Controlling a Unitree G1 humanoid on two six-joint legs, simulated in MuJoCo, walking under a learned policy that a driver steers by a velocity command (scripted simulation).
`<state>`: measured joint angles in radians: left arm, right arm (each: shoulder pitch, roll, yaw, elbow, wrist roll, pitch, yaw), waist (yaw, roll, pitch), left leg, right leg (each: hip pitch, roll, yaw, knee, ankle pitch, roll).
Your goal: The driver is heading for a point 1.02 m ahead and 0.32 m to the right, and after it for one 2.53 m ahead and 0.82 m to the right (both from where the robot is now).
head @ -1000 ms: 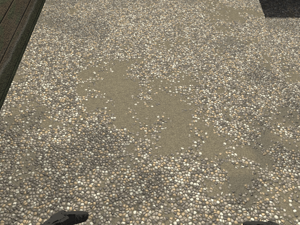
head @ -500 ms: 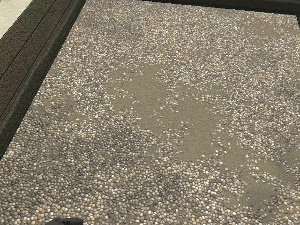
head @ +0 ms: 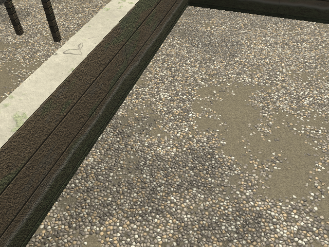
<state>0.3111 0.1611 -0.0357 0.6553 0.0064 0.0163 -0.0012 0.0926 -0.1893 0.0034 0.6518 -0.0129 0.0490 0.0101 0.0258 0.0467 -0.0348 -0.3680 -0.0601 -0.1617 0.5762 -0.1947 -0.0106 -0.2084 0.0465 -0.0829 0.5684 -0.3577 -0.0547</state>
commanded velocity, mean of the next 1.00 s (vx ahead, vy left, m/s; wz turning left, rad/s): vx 0.10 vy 0.00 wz -0.44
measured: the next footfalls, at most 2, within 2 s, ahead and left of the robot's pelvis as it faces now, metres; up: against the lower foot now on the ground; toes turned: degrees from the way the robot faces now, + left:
right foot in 0.96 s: +0.00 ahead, -0.09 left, +0.00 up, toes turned -30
left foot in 1.36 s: +0.08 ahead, +0.13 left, +0.00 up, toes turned -37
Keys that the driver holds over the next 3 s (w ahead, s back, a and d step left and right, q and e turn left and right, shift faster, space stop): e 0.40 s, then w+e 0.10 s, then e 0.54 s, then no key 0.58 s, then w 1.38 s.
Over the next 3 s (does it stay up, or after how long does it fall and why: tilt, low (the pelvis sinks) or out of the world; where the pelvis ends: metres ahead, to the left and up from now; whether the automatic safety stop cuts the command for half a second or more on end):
stays up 0.02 0.03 -0.01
